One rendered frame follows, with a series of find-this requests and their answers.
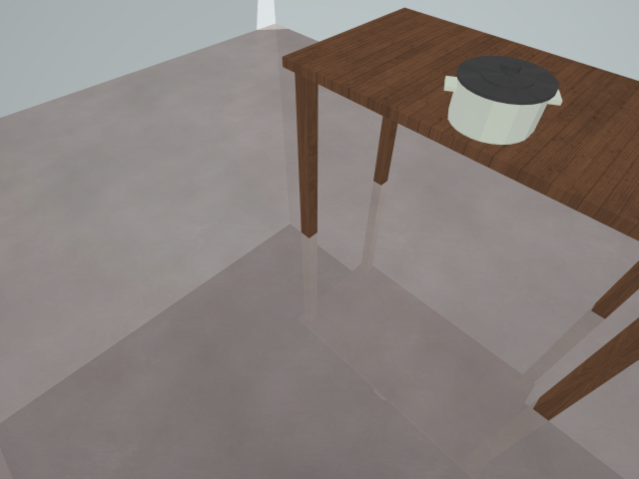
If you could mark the pot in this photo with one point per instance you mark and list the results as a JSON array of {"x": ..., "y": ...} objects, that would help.
[{"x": 492, "y": 122}]

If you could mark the table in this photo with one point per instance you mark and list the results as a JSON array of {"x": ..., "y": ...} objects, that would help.
[{"x": 583, "y": 154}]

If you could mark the knob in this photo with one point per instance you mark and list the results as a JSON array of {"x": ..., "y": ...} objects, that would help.
[{"x": 510, "y": 66}]

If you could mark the lid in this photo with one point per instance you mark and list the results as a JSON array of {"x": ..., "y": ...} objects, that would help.
[{"x": 482, "y": 76}]

